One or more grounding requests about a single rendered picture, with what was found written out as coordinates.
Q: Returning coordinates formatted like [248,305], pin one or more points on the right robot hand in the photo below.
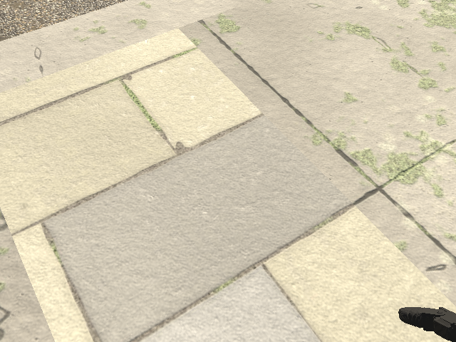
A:
[441,321]

